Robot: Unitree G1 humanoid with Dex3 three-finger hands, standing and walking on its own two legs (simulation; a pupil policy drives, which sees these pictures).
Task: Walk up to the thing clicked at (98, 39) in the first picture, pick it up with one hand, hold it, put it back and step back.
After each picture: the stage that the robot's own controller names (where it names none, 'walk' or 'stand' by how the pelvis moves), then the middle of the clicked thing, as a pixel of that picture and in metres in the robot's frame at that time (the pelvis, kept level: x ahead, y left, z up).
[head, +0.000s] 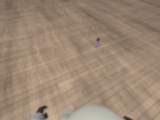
stand; (97, 43) +1.57 -0.22 -0.65
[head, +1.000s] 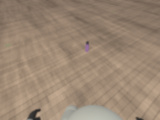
walk; (87, 46) +1.45 +0.10 -0.64
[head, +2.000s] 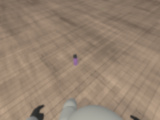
walk; (75, 60) +0.94 +0.25 -0.65
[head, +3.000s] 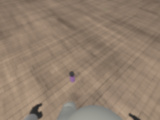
walk; (72, 77) +0.56 +0.20 -0.62
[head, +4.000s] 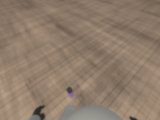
stand; (70, 92) +0.36 +0.21 -0.63
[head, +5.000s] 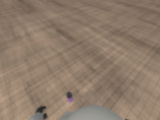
stand; (69, 97) +0.35 +0.19 -0.66
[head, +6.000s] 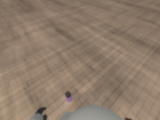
stand; (68, 97) +0.35 +0.20 -0.66
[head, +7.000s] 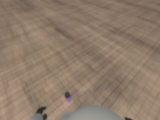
stand; (68, 97) +0.33 +0.21 -0.66
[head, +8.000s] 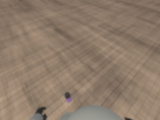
stand; (68, 97) +0.33 +0.21 -0.66
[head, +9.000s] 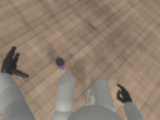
go down; (61, 64) +0.39 +0.22 -0.35
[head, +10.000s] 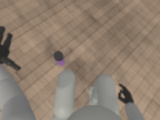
go down; (60, 59) +0.41 +0.23 -0.27
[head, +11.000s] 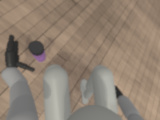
close in; (39, 53) +0.40 +0.27 -0.17
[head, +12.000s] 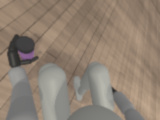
close; (26, 51) +0.40 +0.28 -0.16
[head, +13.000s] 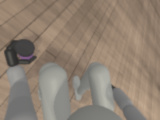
lift; (26, 52) +0.38 +0.29 -0.16
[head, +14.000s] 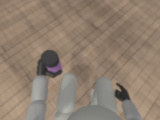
lift; (54, 65) +0.32 +0.22 +0.00
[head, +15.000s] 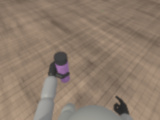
hold; (63, 69) +0.33 +0.16 +0.05
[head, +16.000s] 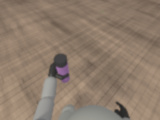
hold; (63, 70) +0.32 +0.17 +0.04
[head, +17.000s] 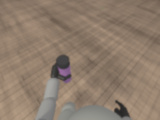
crouch; (65, 71) +0.32 +0.15 +0.03
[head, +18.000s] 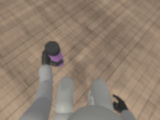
crouch; (56, 56) +0.41 +0.20 -0.04
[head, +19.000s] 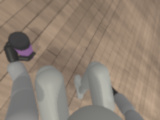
lower; (24, 49) +0.41 +0.28 -0.16
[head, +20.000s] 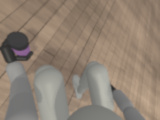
lower; (22, 49) +0.41 +0.29 -0.16
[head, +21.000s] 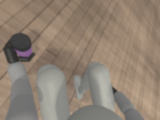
lower; (24, 50) +0.40 +0.29 -0.16
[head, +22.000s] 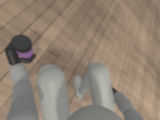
lower; (25, 51) +0.39 +0.29 -0.16
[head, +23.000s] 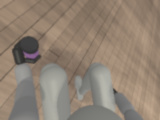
loosen; (31, 51) +0.39 +0.27 -0.15
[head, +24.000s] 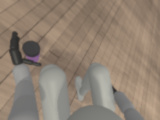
withdraw; (32, 54) +0.39 +0.26 -0.16
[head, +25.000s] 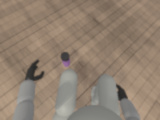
walk; (65, 60) +0.43 +0.21 -0.28
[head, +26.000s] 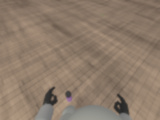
stand; (68, 96) +0.33 +0.17 -0.59
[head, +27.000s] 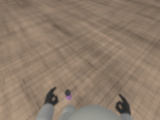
stand; (68, 95) +0.35 +0.19 -0.60
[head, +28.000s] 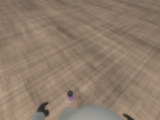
stand; (70, 96) +0.35 +0.17 -0.63
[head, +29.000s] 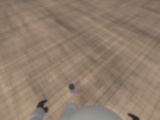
walk; (72, 88) +0.38 +0.16 -0.64
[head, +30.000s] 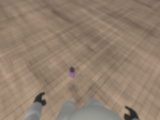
walk; (72, 72) +0.58 +0.17 -0.64
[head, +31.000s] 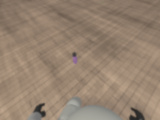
stand; (74, 58) +0.90 +0.26 -0.63
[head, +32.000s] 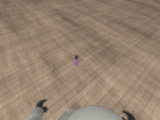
stand; (76, 60) +0.95 +0.19 -0.65
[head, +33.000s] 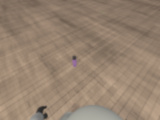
stand; (74, 61) +0.95 +0.22 -0.66
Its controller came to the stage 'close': yes
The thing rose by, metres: 0.69
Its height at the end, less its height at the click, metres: +0.00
